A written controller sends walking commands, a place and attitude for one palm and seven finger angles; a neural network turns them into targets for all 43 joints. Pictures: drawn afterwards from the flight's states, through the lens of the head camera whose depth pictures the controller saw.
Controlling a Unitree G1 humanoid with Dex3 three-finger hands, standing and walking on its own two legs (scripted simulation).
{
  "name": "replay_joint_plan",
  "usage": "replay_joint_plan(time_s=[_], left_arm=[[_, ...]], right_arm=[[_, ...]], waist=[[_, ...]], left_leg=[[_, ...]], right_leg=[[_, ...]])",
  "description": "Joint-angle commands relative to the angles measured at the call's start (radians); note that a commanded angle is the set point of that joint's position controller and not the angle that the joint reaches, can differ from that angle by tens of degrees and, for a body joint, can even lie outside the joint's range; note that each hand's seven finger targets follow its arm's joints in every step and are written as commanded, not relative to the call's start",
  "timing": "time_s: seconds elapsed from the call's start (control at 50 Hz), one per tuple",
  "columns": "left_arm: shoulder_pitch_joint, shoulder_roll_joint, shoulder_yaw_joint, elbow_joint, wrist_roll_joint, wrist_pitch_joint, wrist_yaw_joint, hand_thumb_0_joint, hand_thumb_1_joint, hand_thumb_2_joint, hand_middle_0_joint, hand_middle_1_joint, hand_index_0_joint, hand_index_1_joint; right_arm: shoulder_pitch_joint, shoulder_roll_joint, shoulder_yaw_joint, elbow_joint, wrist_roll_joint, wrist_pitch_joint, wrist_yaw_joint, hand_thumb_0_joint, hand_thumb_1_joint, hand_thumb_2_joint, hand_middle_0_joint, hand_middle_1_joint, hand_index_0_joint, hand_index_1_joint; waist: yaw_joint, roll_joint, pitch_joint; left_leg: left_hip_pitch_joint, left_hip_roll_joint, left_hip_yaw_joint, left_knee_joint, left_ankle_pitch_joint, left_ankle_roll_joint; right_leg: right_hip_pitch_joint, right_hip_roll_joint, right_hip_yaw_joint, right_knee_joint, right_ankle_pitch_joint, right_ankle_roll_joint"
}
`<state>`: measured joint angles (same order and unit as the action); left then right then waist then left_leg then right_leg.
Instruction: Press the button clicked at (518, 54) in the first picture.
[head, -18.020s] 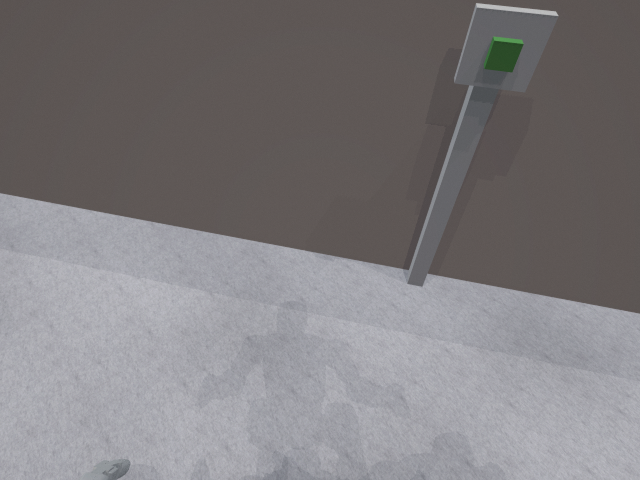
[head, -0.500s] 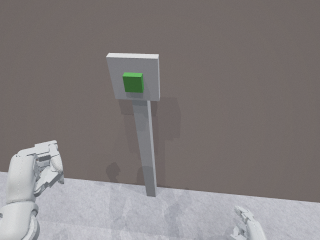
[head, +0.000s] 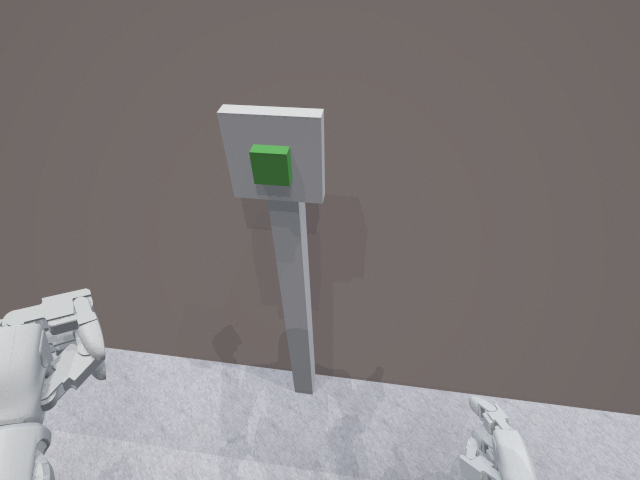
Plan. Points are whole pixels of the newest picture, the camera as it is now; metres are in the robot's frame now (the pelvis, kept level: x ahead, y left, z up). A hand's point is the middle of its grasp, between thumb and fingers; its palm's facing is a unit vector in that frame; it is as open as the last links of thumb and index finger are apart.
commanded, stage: step back with the hand held close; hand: left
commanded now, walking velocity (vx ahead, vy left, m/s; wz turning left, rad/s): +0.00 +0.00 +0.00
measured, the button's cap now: (272, 164) +0.54 +0.16 +0.14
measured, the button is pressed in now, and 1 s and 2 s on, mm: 0 0 0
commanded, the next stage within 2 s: stop stepping back and stand still in 1.12 s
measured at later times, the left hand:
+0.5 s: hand (68, 373) +0.15 +0.25 +0.16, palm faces +0.29 -0.82 -0.50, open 3.1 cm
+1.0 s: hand out of the picture +0.03 +0.29 +0.16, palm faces +0.49 -0.79 -0.38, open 3.1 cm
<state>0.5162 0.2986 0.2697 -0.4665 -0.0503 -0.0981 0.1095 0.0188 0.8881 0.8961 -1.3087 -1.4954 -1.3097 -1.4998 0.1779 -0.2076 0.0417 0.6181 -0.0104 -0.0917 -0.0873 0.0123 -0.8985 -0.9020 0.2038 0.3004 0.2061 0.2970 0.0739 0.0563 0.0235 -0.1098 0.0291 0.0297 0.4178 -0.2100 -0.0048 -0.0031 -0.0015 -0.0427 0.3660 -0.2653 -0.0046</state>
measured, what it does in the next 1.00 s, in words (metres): walks backwards: left foot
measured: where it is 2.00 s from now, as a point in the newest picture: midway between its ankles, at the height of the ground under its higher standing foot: outside the picture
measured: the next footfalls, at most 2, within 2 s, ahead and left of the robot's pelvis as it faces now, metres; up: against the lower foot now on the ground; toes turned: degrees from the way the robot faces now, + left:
left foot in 0.92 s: -0.04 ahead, +0.13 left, +0.00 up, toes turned +3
right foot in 1.30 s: -0.23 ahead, -0.08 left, +0.00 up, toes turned -2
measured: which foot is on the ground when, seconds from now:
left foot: down 0.00-0.80, up 0.82-0.90, down 0.92-1.00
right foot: down 0.00-0.94, up 0.96-1.00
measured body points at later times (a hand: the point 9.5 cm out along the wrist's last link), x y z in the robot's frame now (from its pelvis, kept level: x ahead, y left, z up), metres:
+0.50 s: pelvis -0.04 +0.02 -0.01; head -0.02 +0.03 +0.44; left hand +0.13 +0.30 +0.18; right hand +0.14 -0.22 -0.08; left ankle +0.02 +0.12 -0.74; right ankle -0.03 -0.11 -0.74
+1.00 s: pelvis -0.15 +0.04 -0.02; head -0.14 +0.06 +0.43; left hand +0.00 +0.33 +0.18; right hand +0.04 -0.19 -0.10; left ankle -0.07 +0.13 -0.74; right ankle -0.07 -0.10 -0.71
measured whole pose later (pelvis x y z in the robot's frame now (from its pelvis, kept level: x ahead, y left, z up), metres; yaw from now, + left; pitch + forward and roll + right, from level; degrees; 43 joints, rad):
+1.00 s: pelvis -0.15 +0.04 -0.02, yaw +4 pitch -1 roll -2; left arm 0.51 0.37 0.38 -0.58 -0.02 -0.26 0.17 0.01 0.88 0.90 -1.31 -1.50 -1.32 -1.50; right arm 0.19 -0.19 0.00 0.62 -0.02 -0.08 -0.09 0.01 -0.90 -0.90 0.20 0.30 0.21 0.30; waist 0.01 -0.01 0.04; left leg -0.42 -0.01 0.00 0.65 -0.21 0.05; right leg -0.50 0.04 0.06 0.87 -0.41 0.02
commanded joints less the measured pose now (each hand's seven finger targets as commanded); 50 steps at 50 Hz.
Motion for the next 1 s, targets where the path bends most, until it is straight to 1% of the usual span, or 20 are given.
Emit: replay_joint_plan(time_s=[0.0,0.02,0.04,0.1,0.24,0.38,0.46,0.58,0.68,0.72,0.76,0.8,0.84,0.86,0.88,0.9,0.92,0.94,0.96,0.98], left_arm=[[-0.107,0.167,0.112,-0.195,-0.011,-0.058,0.018,0.000,0.900,0.900,-1.300,-1.500,-1.300,-1.500],[-0.184,0.289,0.225,-0.271,-0.008,-0.091,0.019,0.000,0.900,0.900,-1.300,-1.500,-1.300,-1.500],[-0.077,0.223,0.176,-0.185,-0.007,-0.093,0.010,0.000,0.900,0.900,-1.300,-1.500,-1.300,-1.500],[-0.003,0.187,0.136,-0.187,-0.001,-0.097,0.001,0.000,0.900,0.900,-1.300,-1.500,-1.300,-1.500],[0.111,0.251,0.204,-0.301,-0.015,-0.105,0.014,0.000,0.900,0.900,-1.300,-1.500,-1.300,-1.500],[0.160,0.270,0.232,-0.344,-0.020,-0.120,0.034,0.000,0.900,0.900,-1.300,-1.500,-1.300,-1.500],[0.161,0.257,0.226,-0.315,-0.018,-0.135,0.038,0.000,0.900,0.900,-1.300,-1.500,-1.300,-1.500],[0.121,0.237,0.219,-0.321,0.007,-0.182,0.046,0.000,0.900,0.900,-1.300,-1.500,-1.300,-1.500],[0.093,0.236,0.227,-0.340,0.024,-0.209,0.049,0.000,0.900,0.900,-1.300,-1.500,-1.300,-1.500],[0.105,0.246,0.233,-0.359,0.019,-0.218,0.051,0.000,0.900,0.900,-1.300,-1.500,-1.300,-1.500],[0.098,0.281,0.246,-0.371,0.009,-0.226,0.061,0.000,0.900,0.900,-1.300,-1.500,-1.300,-1.500],[0.050,0.251,0.208,-0.344,0.018,-0.207,0.077,0.000,0.900,0.900,-1.300,-1.500,-1.300,-1.500],[-0.004,0.234,0.187,-0.329,0.025,-0.192,0.078,0.000,0.900,0.900,-1.300,-1.500,-1.300,-1.500],[-0.048,0.238,0.179,-0.330,0.021,-0.189,0.074,0.000,0.900,0.900,-1.300,-1.500,-1.300,-1.500],[-0.051,0.241,0.182,-0.316,0.020,-0.194,0.073,0.000,0.900,0.900,-1.300,-1.500,-1.300,-1.500],[-0.050,0.227,0.183,-0.330,0.014,-0.209,0.073,0.000,0.900,0.900,-1.300,-1.500,-1.300,-1.500],[-0.065,0.234,0.205,-0.338,0.026,-0.222,0.082,0.000,0.900,0.900,-1.300,-1.500,-1.300,-1.500],[-0.067,0.244,0.220,-0.313,0.027,-0.228,0.085,0.000,0.900,0.900,-1.300,-1.500,-1.300,-1.500],[-0.017,0.262,0.238,-0.293,0.018,-0.244,0.076,0.000,0.900,0.900,-1.300,-1.500,-1.300,-1.500],[-0.007,0.234,0.214,-0.317,0.013,-0.241,0.067,0.000,0.900,0.900,-1.300,-1.500,-1.300,-1.500]], right_arm=[[-0.139,-0.102,-0.045,-0.157,-0.003,-0.050,-0.010,0.000,-0.900,-0.900,0.200,0.300,0.200,0.300],[-0.123,-0.136,-0.052,-0.199,0.004,-0.018,0.000,0.000,-0.900,-0.900,0.200,0.300,0.200,0.300],[-0.122,-0.121,-0.052,-0.182,0.002,0.000,0.001,0.000,-0.900,-0.900,0.200,0.300,0.200,0.300],[-0.119,-0.127,-0.062,-0.201,0.004,0.030,0.007,0.000,-0.900,-0.900,0.200,0.300,0.200,0.300],[-0.104,-0.125,-0.087,-0.252,0.020,0.084,0.009,0.000,-0.900,-0.900,0.200,0.300,0.200,0.300],[-0.095,-0.125,-0.095,-0.268,0.025,0.089,0.000,0.000,-0.900,-0.900,0.200,0.300,0.200,0.300],[-0.096,-0.136,-0.099,-0.260,0.021,0.073,-0.001,0.000,-0.900,-0.900,0.200,0.300,0.200,0.300],[-0.085,-0.147,-0.093,-0.265,0.019,0.029,-0.004,0.000,-0.900,-0.900,0.200,0.300,0.200,0.300],[-0.072,-0.144,-0.094,-0.260,0.013,-0.012,-0.007,0.000,-0.900,-0.900,0.200,0.300,0.200,0.300],[-0.055,-0.134,-0.098,-0.253,0.012,-0.028,-0.001,0.000,-0.900,-0.900,0.200,0.300,0.200,0.300],[-0.034,-0.126,-0.105,-0.218,0.010,-0.030,0.000,0.000,-0.900,-0.900,0.200,0.300,0.200,0.300],[-0.035,-0.107,-0.104,-0.180,0.002,-0.015,0.007,0.000,-0.900,-0.900,0.200,0.300,0.200,0.300],[-0.043,-0.101,-0.091,-0.172,-0.004,-0.007,0.006,0.000,-0.900,-0.900,0.200,0.300,0.200,0.300],[-0.055,-0.099,-0.082,-0.172,-0.003,-0.005,0.001,0.000,-0.900,-0.900,0.200,0.300,0.200,0.300],[-0.059,-0.115,-0.081,-0.168,0.001,-0.009,-0.011,0.000,-0.900,-0.900,0.200,0.300,0.200,0.300],[-0.068,-0.148,-0.082,-0.177,0.002,-0.023,-0.018,0.000,-0.900,-0.900,0.200,0.300,0.200,0.300],[-0.061,-0.139,-0.088,-0.173,-0.010,-0.043,-0.020,0.000,-0.900,-0.900,0.200,0.300,0.200,0.300],[-0.023,-0.099,-0.092,-0.152,-0.022,-0.061,-0.014,0.000,-0.900,-0.900,0.200,0.300,0.200,0.300],[-0.032,-0.100,-0.099,-0.134,-0.021,-0.073,-0.001,0.000,-0.900,-0.900,0.200,0.300,0.200,0.300],[-0.035,-0.109,-0.108,-0.148,-0.021,-0.073,0.011,0.000,-0.900,-0.900,0.200,0.300,0.200,0.300]], waist=[[-0.007,0.000,-0.025],[-0.046,-0.013,0.053],[-0.050,-0.067,0.034],[-0.056,-0.047,-0.015],[-0.058,-0.065,-0.239],[-0.060,0.009,-0.221],[-0.063,0.027,-0.162],[-0.073,0.070,-0.071],[-0.066,0.121,-0.072],[-0.068,0.043,-0.096],[-0.079,-0.117,-0.117],[-0.084,-0.222,-0.094],[-0.093,-0.264,-0.058],[-0.104,-0.222,-0.019],[-0.106,-0.099,0.024],[-0.094,0.141,0.034],[-0.092,0.276,-0.002],[-0.092,0.166,-0.028],[-0.086,0.149,-0.116],[-0.087,0.099,-0.113]], left_leg=[[0.071,-0.016,-0.011,-0.054,0.160,0.025],[-0.019,0.004,-0.026,-0.012,0.116,0.045],[-0.021,0.002,-0.034,0.007,0.125,0.045],[-0.012,0.010,-0.027,0.019,0.197,0.043],[0.022,0.039,-0.018,0.067,0.479,0.042],[-0.058,0.061,-0.045,0.047,0.443,0.039],[-0.158,0.074,-0.069,-0.004,0.236,0.044],[-0.461,0.110,-0.146,-0.130,-0.306,0.078],[-0.603,0.134,-0.182,-0.173,-0.466,0.094],[-0.478,0.078,-0.129,-0.060,-0.374,0.066],[-0.185,-0.027,-0.041,0.270,-0.227,0.008],[-0.086,-0.037,-0.052,0.538,-0.203,-0.006],[-0.078,-0.008,-0.066,0.450,-0.203,0.006],[-0.060,-0.013,-0.051,0.283,-0.164,0.003],[-0.124,0.009,-0.072,0.057,-0.148,0.012],[-0.288,0.159,-0.283,-0.147,-0.158,0.077],[-0.421,0.321,-0.459,-0.232,-0.138,0.158],[-0.372,0.339,-0.430,-0.205,0.021,0.198],[-0.354,0.350,-0.429,-0.210,-0.045,0.187],[-0.341,0.338,-0.409,-0.167,-0.017,0.202]], right_leg=[[-0.130,0.009,0.011,-0.081,0.174,-0.006],[-0.237,-0.038,0.070,-0.134,0.193,0.003],[-0.240,-0.057,0.060,-0.132,0.197,0.003],[-0.234,-0.064,0.049,-0.101,0.262,0.008],[-0.135,-0.062,0.025,0.037,0.520,0.027],[-0.164,-0.044,0.025,0.085,0.404,0.027],[-0.193,-0.031,0.034,0.077,0.218,0.024],[-0.110,-0.003,0.048,0.140,-0.032,0.018],[-0.041,0.034,0.042,0.244,-0.085,0.009],[-0.161,-0.001,0.101,0.133,-0.131,-0.015],[-0.506,-0.148,0.287,-0.096,-0.299,-0.083],[-0.686,-0.295,0.381,-0.187,-0.358,-0.148],[-0.684,-0.253,0.272,-0.135,-0.249,-0.110],[-0.686,-0.183,0.200,-0.085,-0.231,-0.064],[-0.619,-0.105,0.141,0.042,-0.184,-0.027],[-0.512,0.010,0.081,0.293,-0.167,0.016],[-0.416,0.071,0.062,0.576,-0.211,0.028],[-0.461,0.071,0.118,0.738,-0.248,0.016],[-0.440,0.065,0.146,0.817,-0.268,0.017],[-0.449,0.061,0.152,0.839,-0.252,0.018]])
